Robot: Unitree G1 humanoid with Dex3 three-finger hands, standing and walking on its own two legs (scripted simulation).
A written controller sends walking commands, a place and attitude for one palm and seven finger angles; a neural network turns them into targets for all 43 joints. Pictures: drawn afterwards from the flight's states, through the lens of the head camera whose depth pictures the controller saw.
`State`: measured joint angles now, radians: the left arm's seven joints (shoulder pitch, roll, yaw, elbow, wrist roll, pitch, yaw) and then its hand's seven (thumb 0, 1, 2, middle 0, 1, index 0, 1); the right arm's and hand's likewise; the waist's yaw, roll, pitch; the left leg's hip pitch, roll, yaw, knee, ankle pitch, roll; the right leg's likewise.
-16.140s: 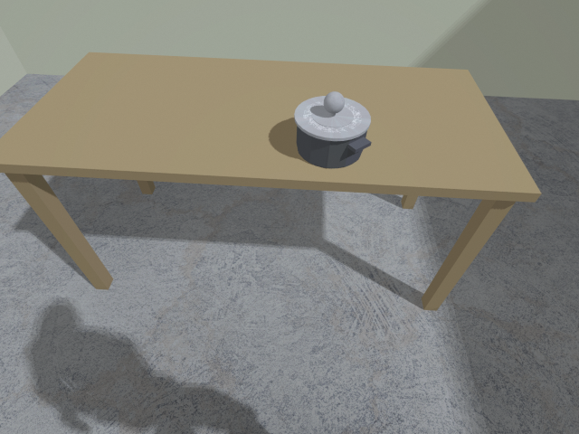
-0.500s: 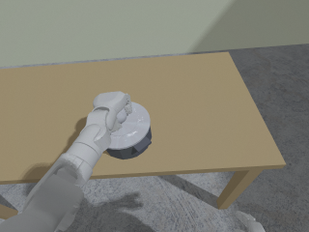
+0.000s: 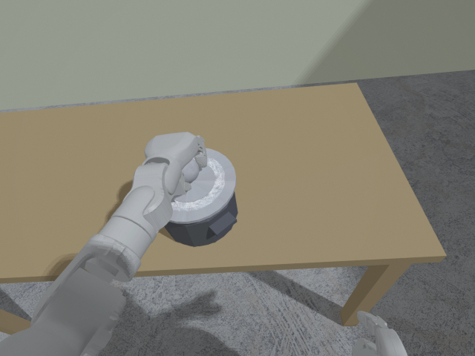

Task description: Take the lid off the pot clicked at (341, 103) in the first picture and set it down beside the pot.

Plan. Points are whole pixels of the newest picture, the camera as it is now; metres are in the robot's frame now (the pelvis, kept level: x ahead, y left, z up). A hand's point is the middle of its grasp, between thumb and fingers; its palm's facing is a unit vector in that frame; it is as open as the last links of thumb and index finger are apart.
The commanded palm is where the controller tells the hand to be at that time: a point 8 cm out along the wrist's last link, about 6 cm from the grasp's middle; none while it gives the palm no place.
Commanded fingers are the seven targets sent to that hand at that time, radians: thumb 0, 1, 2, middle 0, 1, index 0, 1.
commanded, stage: lift the lid straight up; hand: left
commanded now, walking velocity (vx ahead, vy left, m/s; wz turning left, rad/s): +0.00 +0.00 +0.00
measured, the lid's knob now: (186, 170) +0.44 +0.12 +0.06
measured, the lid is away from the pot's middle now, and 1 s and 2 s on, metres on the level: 0.01 0.01 0.07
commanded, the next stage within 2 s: move the lid sideways beside the pot in 1.46 s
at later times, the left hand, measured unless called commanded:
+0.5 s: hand (174, 163) +0.41 +0.12 +0.12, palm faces -0.23 -0.06 -0.97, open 7.9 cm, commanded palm +0.40 +0.12 +0.20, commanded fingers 0.00 0.60 1.00 -0.86 -1.02 -0.86 -1.02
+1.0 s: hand (169, 139) +0.43 +0.12 +0.16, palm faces -0.20 -0.07 -0.98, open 7.9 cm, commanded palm +0.40 +0.12 +0.24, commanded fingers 0.00 0.60 1.00 -0.86 -1.02 -0.86 -1.02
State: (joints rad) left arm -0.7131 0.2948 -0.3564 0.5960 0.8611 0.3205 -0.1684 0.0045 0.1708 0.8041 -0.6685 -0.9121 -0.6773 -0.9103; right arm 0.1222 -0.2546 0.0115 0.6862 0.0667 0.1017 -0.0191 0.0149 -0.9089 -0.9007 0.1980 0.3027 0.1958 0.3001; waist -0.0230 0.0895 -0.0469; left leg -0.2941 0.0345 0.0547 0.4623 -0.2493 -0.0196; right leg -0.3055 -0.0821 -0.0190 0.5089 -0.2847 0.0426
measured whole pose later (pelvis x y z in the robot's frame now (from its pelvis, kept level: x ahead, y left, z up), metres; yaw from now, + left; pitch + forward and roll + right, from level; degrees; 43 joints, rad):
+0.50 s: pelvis -0.01 +0.00 +0.00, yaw +1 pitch +3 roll +1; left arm -0.78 0.33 -0.39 0.53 0.84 0.34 -0.25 0.01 0.17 0.81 -0.67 -0.91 -0.68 -0.91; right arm 0.10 -0.26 0.03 0.68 0.07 0.09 -0.02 0.02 -0.91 -0.90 0.20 0.30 0.20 0.30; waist -0.01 0.09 -0.03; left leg -0.26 0.03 0.04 0.45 -0.23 -0.02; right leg -0.27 -0.09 -0.03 0.50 -0.27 0.04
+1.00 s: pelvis -0.01 +0.00 +0.00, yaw +0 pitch +3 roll +1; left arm -0.88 0.37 -0.34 0.56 0.84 0.35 -0.32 0.00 0.17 0.81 -0.67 -0.91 -0.68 -0.91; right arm 0.13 -0.28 0.02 0.68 0.07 0.05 -0.03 0.02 -0.91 -0.90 0.20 0.30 0.20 0.30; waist -0.02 0.09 -0.03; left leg -0.25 0.03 0.05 0.43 -0.22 -0.02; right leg -0.26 -0.09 -0.02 0.49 -0.27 0.04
